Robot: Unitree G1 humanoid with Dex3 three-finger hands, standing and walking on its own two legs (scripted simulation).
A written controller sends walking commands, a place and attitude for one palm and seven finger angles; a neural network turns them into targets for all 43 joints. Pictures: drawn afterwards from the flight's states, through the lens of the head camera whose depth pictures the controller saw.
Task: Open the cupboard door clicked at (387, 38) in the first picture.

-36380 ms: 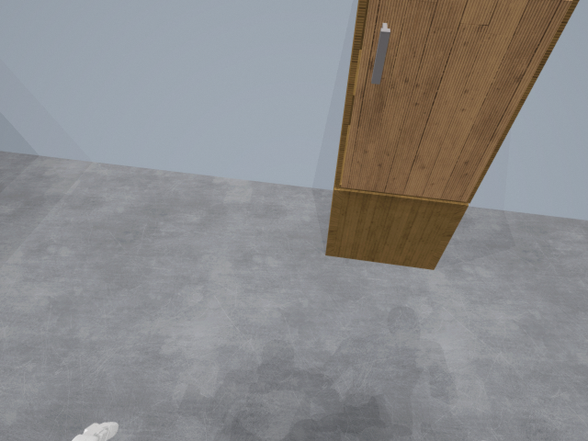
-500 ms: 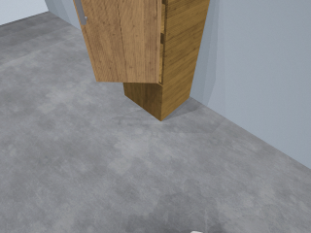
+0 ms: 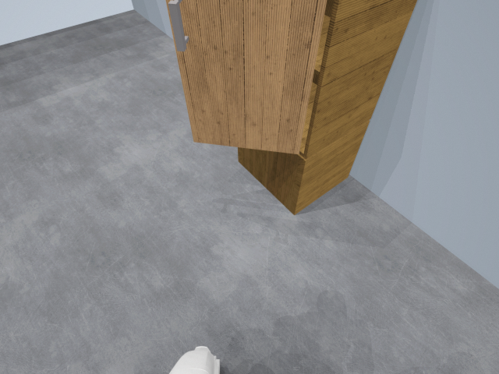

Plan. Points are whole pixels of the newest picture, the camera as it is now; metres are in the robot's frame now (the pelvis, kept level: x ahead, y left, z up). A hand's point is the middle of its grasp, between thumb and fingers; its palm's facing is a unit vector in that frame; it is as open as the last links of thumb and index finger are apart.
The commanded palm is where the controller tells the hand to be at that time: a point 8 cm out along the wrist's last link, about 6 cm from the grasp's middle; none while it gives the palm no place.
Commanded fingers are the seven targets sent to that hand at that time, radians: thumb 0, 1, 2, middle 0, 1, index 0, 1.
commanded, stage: take the last steps up to it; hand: left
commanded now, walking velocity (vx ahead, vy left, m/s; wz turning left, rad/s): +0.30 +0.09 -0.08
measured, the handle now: (180, 23) +0.90 +0.28 +0.11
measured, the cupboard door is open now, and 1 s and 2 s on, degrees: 42 42 42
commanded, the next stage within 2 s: come to a stop and stand still in 0.68 s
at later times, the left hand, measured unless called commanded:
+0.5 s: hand (161, 273) +0.32 +0.23 -0.15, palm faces -0.09 -0.97 -0.21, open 7.3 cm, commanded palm none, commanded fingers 0.00 0.90 0.90 -0.20 -0.30 -0.20 -0.30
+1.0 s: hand (159, 275) +0.33 +0.25 -0.20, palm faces -0.02 -0.99 -0.17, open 7.3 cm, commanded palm none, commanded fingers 0.00 0.90 0.90 -0.20 -0.30 -0.20 -0.30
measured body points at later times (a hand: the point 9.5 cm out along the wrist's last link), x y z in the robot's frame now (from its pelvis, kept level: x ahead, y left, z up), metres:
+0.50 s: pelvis +0.18 +0.06 +0.00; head +0.20 +0.05 +0.45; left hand +0.32 +0.28 -0.14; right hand +0.11 -0.15 -0.16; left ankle +0.12 +0.15 -0.74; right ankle +0.25 -0.06 -0.72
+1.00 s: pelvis +0.33 +0.07 -0.01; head +0.34 +0.10 +0.44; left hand +0.33 +0.30 -0.18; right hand +0.36 -0.17 -0.15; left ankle +0.39 +0.17 -0.74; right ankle +0.26 -0.06 -0.74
